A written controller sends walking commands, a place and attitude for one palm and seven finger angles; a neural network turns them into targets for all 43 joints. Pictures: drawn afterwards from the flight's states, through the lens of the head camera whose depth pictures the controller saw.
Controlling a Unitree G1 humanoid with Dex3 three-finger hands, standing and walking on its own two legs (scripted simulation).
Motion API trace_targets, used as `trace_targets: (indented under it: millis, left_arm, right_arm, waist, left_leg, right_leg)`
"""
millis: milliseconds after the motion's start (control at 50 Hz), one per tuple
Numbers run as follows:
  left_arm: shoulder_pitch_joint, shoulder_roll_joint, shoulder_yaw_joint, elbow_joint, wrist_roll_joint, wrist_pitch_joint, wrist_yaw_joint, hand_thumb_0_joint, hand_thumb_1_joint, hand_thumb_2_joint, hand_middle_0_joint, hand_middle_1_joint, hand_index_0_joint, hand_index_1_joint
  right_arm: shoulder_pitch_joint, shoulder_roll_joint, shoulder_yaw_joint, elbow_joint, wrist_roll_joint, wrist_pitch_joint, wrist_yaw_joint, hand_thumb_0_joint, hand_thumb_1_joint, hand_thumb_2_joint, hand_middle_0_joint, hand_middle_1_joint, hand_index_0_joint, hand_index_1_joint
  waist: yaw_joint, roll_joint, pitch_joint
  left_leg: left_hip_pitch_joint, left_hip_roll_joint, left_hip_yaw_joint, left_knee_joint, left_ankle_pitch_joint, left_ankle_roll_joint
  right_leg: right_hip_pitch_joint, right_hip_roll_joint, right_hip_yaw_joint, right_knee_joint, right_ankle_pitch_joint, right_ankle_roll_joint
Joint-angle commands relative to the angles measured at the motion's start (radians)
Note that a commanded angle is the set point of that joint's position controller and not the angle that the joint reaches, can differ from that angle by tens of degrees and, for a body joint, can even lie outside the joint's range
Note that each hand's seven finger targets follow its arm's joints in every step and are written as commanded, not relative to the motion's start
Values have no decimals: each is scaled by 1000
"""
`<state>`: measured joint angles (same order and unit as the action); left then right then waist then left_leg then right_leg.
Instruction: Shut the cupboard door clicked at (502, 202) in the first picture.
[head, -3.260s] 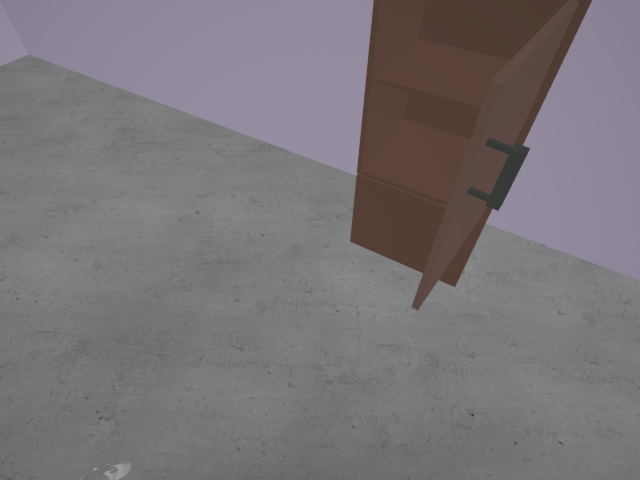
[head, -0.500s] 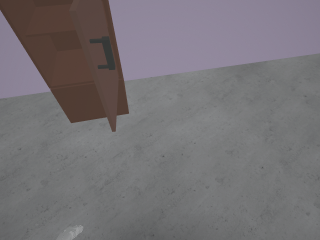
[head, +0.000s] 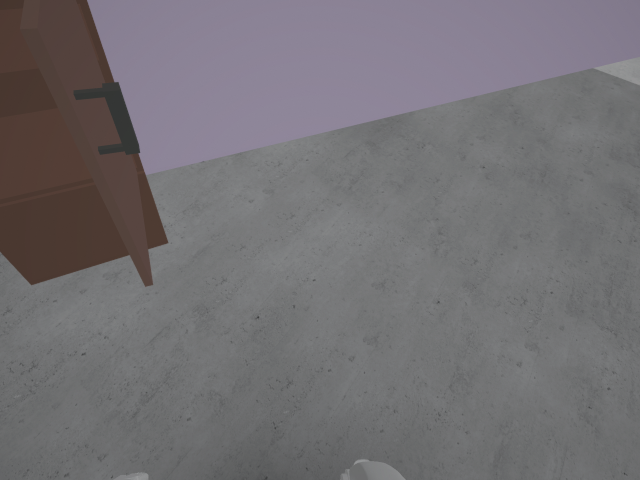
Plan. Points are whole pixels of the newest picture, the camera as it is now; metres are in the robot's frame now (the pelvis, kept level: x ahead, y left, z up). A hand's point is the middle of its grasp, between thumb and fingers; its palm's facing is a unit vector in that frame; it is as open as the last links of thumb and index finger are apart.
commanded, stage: walk around to get in front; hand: left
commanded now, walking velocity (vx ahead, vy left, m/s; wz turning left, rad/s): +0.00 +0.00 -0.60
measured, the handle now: (108, 122) +0.60 +0.39 +0.05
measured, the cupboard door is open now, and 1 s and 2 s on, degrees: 83 83 83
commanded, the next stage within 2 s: none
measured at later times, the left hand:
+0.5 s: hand (222, 470) +0.15 +0.13 -0.16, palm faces -0.30 -0.92 -0.25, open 7.4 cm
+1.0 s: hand (249, 391) +0.26 +0.11 -0.16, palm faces -0.55 -0.82 -0.14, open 7.4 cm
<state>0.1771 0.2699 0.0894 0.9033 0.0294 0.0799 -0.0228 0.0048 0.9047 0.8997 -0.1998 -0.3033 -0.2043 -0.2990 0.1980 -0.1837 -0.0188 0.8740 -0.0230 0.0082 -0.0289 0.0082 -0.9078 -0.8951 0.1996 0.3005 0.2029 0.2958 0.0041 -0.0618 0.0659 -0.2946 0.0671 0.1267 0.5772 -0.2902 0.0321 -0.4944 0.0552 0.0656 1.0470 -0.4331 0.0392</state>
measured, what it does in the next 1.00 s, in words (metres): walks ahead, turning right: right foot, then left foot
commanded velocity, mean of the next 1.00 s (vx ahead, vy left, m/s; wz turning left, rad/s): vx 0.17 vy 0.00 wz -0.60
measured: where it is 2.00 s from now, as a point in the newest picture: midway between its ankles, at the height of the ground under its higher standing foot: (413, 422)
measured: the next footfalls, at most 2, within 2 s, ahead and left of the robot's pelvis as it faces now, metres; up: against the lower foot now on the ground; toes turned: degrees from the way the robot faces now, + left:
right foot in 0.34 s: -0.01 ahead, -0.15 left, +0.00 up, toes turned -19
left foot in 0.72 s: +0.12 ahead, +0.07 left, +0.00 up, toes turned -20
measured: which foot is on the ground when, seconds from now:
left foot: down 0.00-0.34, up 0.36-0.70, down 0.72-1.00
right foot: up 0.00-0.32, down 0.34-0.72, up 0.74-1.00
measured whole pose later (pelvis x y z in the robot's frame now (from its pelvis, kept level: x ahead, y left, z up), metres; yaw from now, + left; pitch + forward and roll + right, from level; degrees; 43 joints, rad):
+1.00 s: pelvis +0.10 -0.01 +0.01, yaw -37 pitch +1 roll -3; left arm 0.23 0.24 0.10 0.97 0.04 0.05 -0.05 0.01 0.91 0.90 -0.20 -0.30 -0.20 -0.30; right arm 0.41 -0.14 -0.02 1.00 -0.02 -0.06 -0.03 0.01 -0.91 -0.90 0.20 0.30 0.20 0.30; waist 0.00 -0.04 0.03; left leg -0.06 0.09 0.28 0.36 -0.31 0.02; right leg -0.63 -0.05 -0.02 1.19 -0.17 0.04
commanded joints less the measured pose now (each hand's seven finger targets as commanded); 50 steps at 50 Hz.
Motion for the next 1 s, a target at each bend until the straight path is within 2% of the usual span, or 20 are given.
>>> trace_targets:
  millis: [0, 140, 220, 280, 300, 320, 340, 360, 400, 440, 580, 620, 660, 680, 700, 720, 760, 820, 860, 980]
  left_arm:
    - [23, 50, 26, -73, -4, -18, -15, 0, 900, 900, -200, -300, -200, -300]
    - [-68, 10, 10, -97, -6, -19, -16, 0, 900, 900, -200, -300, -200, -300]
    - [-57, 5, 2, -91, -7, -32, -10, 0, 900, 900, -200, -300, -200, -300]
    - [38, 33, 10, -64, -7, -51, 0, 0, 900, 900, -200, -300, -200, -300]
    - [89, 120, 23, -48, 1, -66, 11, 0, 900, 900, -200, -300, -200, -300]
    - [142, 224, 42, -34, 1, -76, 28, 0, 900, 900, -200, -300, -200, -300]
    - [182, 225, 43, -30, -15, -65, 37, 0, 900, 900, -200, -300, -200, -300]
    - [132, 212, 49, -30, -10, -66, 44, 0, 900, 900, -200, -300, -200, -300]
    - [33, 139, 26, -57, -12, -64, 42, 0, 900, 900, -200, -300, -200, -300]
    - [-3, 130, 21, -71, -10, -68, 40, 0, 900, 900, -200, -300, -200, -300]
    - [44, 172, 26, -43, -3, -79, 20, 0, 900, 900, -200, -300, -200, -300]
    - [9, 174, 28, -49, 0, -80, 18, 0, 900, 900, -200, -300, -200, -300]
    - [-36, 151, 26, -59, -8, -72, 10, 0, 900, 900, -200, -300, -200, -300]
    - [-43, 84, 12, -78, -11, -68, 5, 0, 900, 900, -200, -300, -200, -300]
    - [-36, 3, -2, -108, -17, -66, -6, 0, 900, 900, -200, -300, -200, -300]
    - [-84, 49, 7, -134, -5, -71, -9, 0, 900, 900, -200, -300, -200, -300]
    - [-82, 62, 27, -96, 8, -72, -28, 0, 900, 900, -200, -300, -200, -300]
    - [40, 8, 21, -26, 7, -60, -37, 0, 900, 900, -200, -300, -200, -300]
    - [49, -11, 18, -14, 7, -53, -32, 0, 900, 900, -200, -300, -200, -300]
    - [-70, -45, 4, -30, 7, -53, -34, 0, 900, 900, -200, -300, -200, -300]
  right_arm:
    - [2, -183, -54, -65, 1, -28, -14, 0, -900, -900, 200, 300, 200, 300]
    - [115, -202, -82, -2, -3, -21, -6, 0, -900, -900, 200, 300, 200, 300]
    - [102, -226, -96, 15, -5, -14, 6, 0, -900, -900, 200, 300, 200, 300]
    - [85, -222, -98, 17, 2, -10, 13, 0, -900, -900, 200, 300, 200, 300]
    - [104, -177, -89, 3, 10, -6, 20, 0, -900, -900, 200, 300, 200, 300]
    - [54, -95, -62, -52, 5, -1, 26, 0, -900, -900, 200, 300, 200, 300]
    - [-12, -115, -60, -72, 7, 15, 11, 0, -900, -900, 200, 300, 200, 300]
    - [-31, -109, -58, -72, 8, 17, 5, 0, -900, -900, 200, 300, 200, 300]
    - [-29, -137, -66, -40, 3, 21, 6, 0, -900, -900, 200, 300, 200, 300]
    - [17, -127, -63, -14, 0, 22, 11, 0, -900, -900, 200, 300, 200, 300]
    - [-50, -137, -61, -60, -2, -6, 32, 0, -900, -900, 200, 300, 200, 300]
    - [5, -131, -60, -59, 4, -21, 30, 0, -900, -900, 200, 300, 200, 300]
    - [137, -133, -58, -18, 4, -34, 19, 0, -900, -900, 200, 300, 200, 300]
    - [233, -198, -68, 10, 0, -44, 4, 0, -900, -900, 200, 300, 200, 300]
    - [313, -310, -88, 21, -18, -46, 1, 0, -900, -900, 200, 300, 200, 300]
    - [277, -313, -81, 9, -9, -46, 2, 0, -900, -900, 200, 300, 200, 300]
    - [173, -220, -55, -7, -9, -60, 0, 0, -900, -900, 200, 300, 200, 300]
    - [135, -148, -37, 2, 3, -81, -7, 0, -900, -900, 200, 300, 200, 300]
    - [196, -125, -35, 35, 6, -89, -10, 0, -900, -900, 200, 300, 200, 300]
    - [326, -101, -36, 116, 3, -94, -12, 0, -900, -900, 200, 300, 200, 300]
  waist:
    - [2, 224, -68]
    - [-61, 229, -82]
    - [-60, 275, -102]
    - [-2, 208, -156]
    - [26, 0, -180]
    - [51, -265, -165]
    - [82, -155, -161]
    - [57, -242, -153]
    - [15, -139, -91]
    - [-9, -77, -123]
    - [34, -102, -54]
    - [5, -111, -52]
    - [-60, -63, -63]
    - [-102, 126, -85]
    - [-124, 453, -75]
    - [-110, 379, -13]
    - [-50, 209, 90]
    - [3, 192, 24]
    - [-1, 196, 7]
    - [-38, 178, 41]
  left_leg:
    - [116, 242, -142, -296, 154, 71]
    - [234, 310, -68, -247, 335, 110]
    - [220, 331, -5, -169, 421, 91]
    - [136, 303, 85, 16, 375, 3]
    - [-56, 242, 129, 203, 175, -66]
    - [-339, 90, 99, 439, -312, -117]
    - [-341, 86, -57, 542, -331, -106]
    - [-381, 82, -88, 577, -295, -106]
    - [-343, 86, -109, 584, -161, -117]
    - [-268, 69, -81, 520, -111, -128]
    - [-198, 18, -58, 264, -140, -111]
    - [-80, 1, -55, 132, -152, -97]
    - [187, -33, -6, -88, -26, -91]
    - [353, 90, -151, -221, -171, -64]
    - [385, 384, -513, -396, -454, 15]
    - [231, 491, -633, -477, -597, 72]
    - [88, 389, -480, -505, -507, 39]
    - [148, 251, -148, -423, -90, -37]
    - [201, 238, -65, -391, 83, -48]
    - [359, 286, 29, -358, 345, 18]
  right_leg:
    - [-86, -72, -38, 185, 67, 30]
    - [-24, -110, -121, -113, -17, 32]
    - [79, -87, -170, -281, -24, 8]
    - [303, -76, -181, -585, 216, -26]
    - [499, -221, -4, -680, 392, -81]
    - [566, -455, 326, -695, 763, -184]
    - [497, -467, 276, -672, 825, -240]
    - [488, -403, 275, -673, 780, -239]
    - [407, -323, 177, -671, 682, -215]
    - [382, -281, 130, -670, 624, -202]
    - [299, -276, 290, -779, 35, -229]
    - [236, -268, 305, -750, 19, -219]
    - [75, -176, 239, -654, -49, -160]
    - [-81, -81, 171, -467, -104, -109]
    - [-255, 47, -22, -131, -202, -48]
    - [-271, -58, 4, 4, -137, -46]
    - [-238, -98, -16, 149, 32, -34]
    - [-184, -104, -44, 204, 227, -12]
    - [-208, -103, -50, 219, 267, -4]
    - [-325, -140, -117, 90, 259, 6]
